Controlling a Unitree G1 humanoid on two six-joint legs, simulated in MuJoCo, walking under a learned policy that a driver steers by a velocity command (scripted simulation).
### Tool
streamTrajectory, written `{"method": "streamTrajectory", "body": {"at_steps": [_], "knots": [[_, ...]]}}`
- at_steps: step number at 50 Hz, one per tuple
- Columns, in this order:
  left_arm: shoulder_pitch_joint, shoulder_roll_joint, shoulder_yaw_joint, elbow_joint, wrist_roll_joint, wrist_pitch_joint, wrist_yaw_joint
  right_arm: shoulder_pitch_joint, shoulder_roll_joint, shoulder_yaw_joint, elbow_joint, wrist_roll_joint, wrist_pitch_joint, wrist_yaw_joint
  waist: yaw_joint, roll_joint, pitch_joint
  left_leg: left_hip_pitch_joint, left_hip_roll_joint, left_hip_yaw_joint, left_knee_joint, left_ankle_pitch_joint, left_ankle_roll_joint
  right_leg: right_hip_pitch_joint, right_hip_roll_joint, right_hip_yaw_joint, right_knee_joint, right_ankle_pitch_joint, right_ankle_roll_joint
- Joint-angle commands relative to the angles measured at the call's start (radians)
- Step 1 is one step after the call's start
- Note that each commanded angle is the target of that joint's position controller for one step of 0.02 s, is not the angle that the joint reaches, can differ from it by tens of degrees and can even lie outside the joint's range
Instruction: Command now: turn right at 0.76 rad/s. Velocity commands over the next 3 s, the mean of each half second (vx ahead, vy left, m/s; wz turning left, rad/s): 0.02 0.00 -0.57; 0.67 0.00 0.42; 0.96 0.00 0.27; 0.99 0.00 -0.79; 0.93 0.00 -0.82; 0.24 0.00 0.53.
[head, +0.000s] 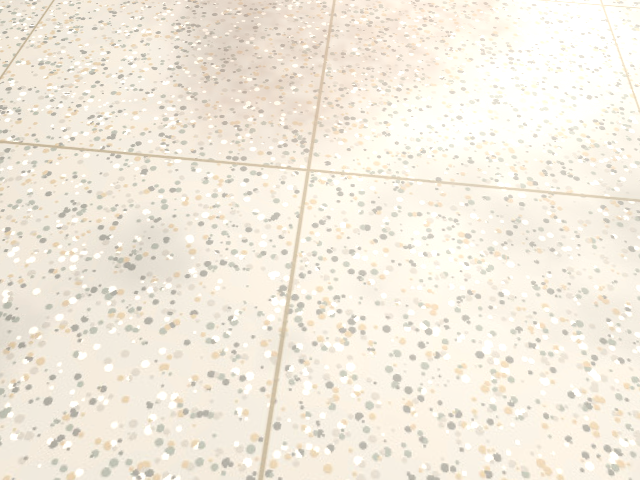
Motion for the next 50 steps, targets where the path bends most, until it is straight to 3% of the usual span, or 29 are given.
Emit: {"method": "streamTrajectory", "body": {"at_steps": [1,2,3,5,10,16,18,19,20,21,22,23,24,25,26,29,32,36,40,46,48,50], "knots": [[-0.035,0.131,0.029,-0.088,0.036,-0.008,0.006,0.030,-0.163,-0.039,-0.071,-0.027,0.002,-0.003,-0.028,0.162,-0.040,0.063,0.480,-0.364,-0.230,0.270,0.193,-0.209,-0.059,-0.093,0.410,-0.247,0.030],[-0.006,0.132,0.035,-0.064,0.034,-0.001,-0.004,-0.017,-0.099,-0.018,-0.078,-0.021,-0.002,0.001,0.010,0.116,-0.033,0.034,0.405,-0.248,-0.198,0.370,0.170,-0.177,-0.060,-0.098,0.491,-0.195,0.028],[0.027,0.123,0.034,-0.047,0.029,0.008,-0.014,-0.053,-0.080,-0.010,-0.089,-0.022,-0.004,0.002,0.030,0.117,-0.033,0.038,0.338,-0.144,-0.175,0.423,0.137,-0.174,-0.066,-0.109,0.551,-0.142,0.035],[0.040,0.107,0.024,-0.044,0.015,0.017,-0.036,-0.042,-0.091,-0.012,-0.090,-0.022,-0.010,-0.005,0.018,0.166,-0.050,0.091,0.287,-0.035,-0.145,0.506,0.119,-0.203,-0.081,-0.146,0.591,-0.088,0.059],[-0.093,0.071,-0.004,-0.111,0.011,0.025,-0.051,0.121,-0.135,-0.033,-0.045,-0.020,-0.013,0.003,-0.074,0.168,-0.056,0.223,0.345,-0.009,-0.115,0.574,0.158,-0.230,-0.111,-0.181,0.424,-0.100,0.081],[-0.098,0.042,-0.027,-0.127,-0.002,0.020,-0.032,0.111,-0.166,-0.046,-0.015,-0.015,-0.018,0.037,-0.066,0.229,-0.081,0.142,0.346,0.043,-0.039,0.636,0.149,0.006,-0.072,-0.248,0.139,-0.154,0.022],[-0.068,0.034,-0.032,-0.118,0.004,0.011,-0.023,0.103,-0.172,-0.048,-0.001,-0.002,-0.011,0.042,-0.039,0.220,-0.091,0.122,0.333,0.054,0.024,0.612,0.123,0.098,-0.057,-0.259,-0.038,-0.072,-0.001],[-0.033,0.035,-0.035,-0.105,0.018,-0.001,-0.015,0.099,-0.169,-0.047,0.007,0.009,-0.006,0.042,-0.007,0.183,-0.096,0.071,0.314,0.080,0.080,0.542,0.081,0.199,-0.061,-0.245,-0.223,0.091,-0.013],[0.002,0.091,-0.026,-0.096,0.038,-0.017,-0.005,0.130,-0.134,-0.036,0.008,0.010,-0.005,0.041,0.000,0.067,-0.144,-0.055,0.275,0.123,0.193,0.366,0.021,0.372,-0.172,-0.095,-0.309,0.200,-0.035],[-0.014,0.206,-0.012,-0.124,0.032,-0.032,0.001,0.160,-0.015,-0.002,-0.047,-0.003,-0.001,0.051,-0.041,-0.224,-0.165,-0.299,0.130,0.198,0.371,-0.276,-0.060,0.494,-0.486,0.258,-0.276,0.674,-0.149],[0.049,0.165,-0.013,-0.097,0.005,-0.037,0.010,0.102,-0.071,-0.012,-0.026,-0.008,0.022,0.037,0.047,-0.132,-0.194,-0.244,0.124,0.062,0.470,-0.374,-0.065,0.384,-0.510,0.196,-0.236,0.738,-0.275],[0.064,0.152,-0.016,-0.072,0.004,-0.033,0.009,0.100,-0.103,-0.021,-0.029,-0.011,0.028,0.044,0.025,-0.123,-0.155,-0.303,0.118,0.052,0.539,-0.342,-0.058,0.400,-0.445,0.171,-0.294,0.392,-0.281],[0.034,0.106,-0.032,-0.058,0.011,-0.027,0.008,0.090,-0.120,-0.028,-0.017,-0.021,0.024,0.059,0.014,-0.105,-0.093,-0.339,0.142,0.036,0.511,-0.259,-0.047,0.352,-0.384,0.153,-0.381,-0.080,-0.235],[-0.007,0.094,-0.040,-0.056,0.017,-0.023,0.007,0.083,-0.142,-0.038,-0.011,-0.027,0.020,0.077,-0.004,-0.151,-0.029,-0.368,0.137,0.052,0.489,-0.193,-0.042,0.318,-0.339,0.161,-0.450,-0.333,-0.192],[-0.018,0.089,-0.043,-0.055,0.018,-0.028,0.008,0.090,-0.155,-0.044,0.003,-0.033,0.016,0.091,-0.007,-0.174,0.015,-0.381,0.132,0.065,0.497,-0.126,-0.045,0.290,-0.314,0.155,-0.491,-0.374,-0.179],[0.010,0.106,-0.036,-0.036,0.021,-0.072,0.004,0.106,-0.120,-0.041,0.035,-0.018,-0.003,0.113,-0.019,-0.092,0.008,-0.445,0.132,0.057,0.517,0.000,-0.039,0.340,-0.321,0.102,-0.520,-0.305,-0.165],[0.048,0.103,-0.032,-0.015,0.031,-0.112,0.014,0.056,-0.104,-0.043,0.033,-0.001,-0.012,0.111,0.000,-0.083,0.031,-0.552,0.110,-0.028,0.544,0.057,-0.043,0.370,-0.357,0.038,-0.542,-0.276,-0.152],[0.059,0.098,-0.032,-0.001,0.029,-0.139,0.024,0.052,-0.097,-0.049,0.036,-0.014,-0.012,0.112,-0.013,-0.044,0.031,-0.650,0.130,-0.054,0.600,0.122,-0.067,0.385,-0.413,-0.034,-0.554,-0.229,-0.159],[0.083,0.114,-0.025,0.025,0.034,-0.159,0.028,0.004,-0.096,-0.049,0.014,-0.020,-0.009,0.128,-0.011,-0.030,0.066,-0.727,0.161,-0.045,0.600,0.163,-0.065,0.411,-0.437,-0.136,-0.564,-0.199,-0.145],[0.144,0.121,-0.019,0.077,0.046,-0.169,0.029,-0.153,-0.080,-0.027,-0.060,-0.017,-0.010,0.159,0.033,-0.032,0.143,-0.716,0.212,0.087,0.440,0.143,0.027,0.479,-0.429,-0.337,-0.583,-0.073,-0.112],[0.166,0.123,-0.019,0.099,0.051,-0.165,0.028,-0.194,-0.062,-0.014,-0.083,-0.014,-0.011,0.158,0.040,-0.028,0.157,-0.676,0.199,0.145,0.373,0.087,0.078,0.521,-0.424,-0.406,-0.548,0.119,-0.107],[0.140,0.153,-0.017,0.100,0.048,-0.156,0.028,-0.120,-0.069,-0.015,-0.071,-0.007,-0.010,0.140,-0.018,-0.047,0.073,-0.460,0.101,0.243,0.329,-0.009,0.139,0.525,-0.405,-0.486,-0.369,0.789,-0.089]]}}
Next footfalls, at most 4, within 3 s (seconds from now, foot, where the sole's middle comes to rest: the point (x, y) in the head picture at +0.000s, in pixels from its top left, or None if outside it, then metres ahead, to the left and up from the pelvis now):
0.40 right None -0.02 -0.13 -0.77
1.06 left None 0.39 0.11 -0.77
1.54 right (286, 297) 0.88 0.12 -0.77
1.96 left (237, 169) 1.30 0.29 -0.77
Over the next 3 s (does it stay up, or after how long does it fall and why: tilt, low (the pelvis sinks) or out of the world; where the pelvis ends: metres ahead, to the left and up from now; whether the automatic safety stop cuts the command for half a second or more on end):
stays up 1.72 -0.09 -0.01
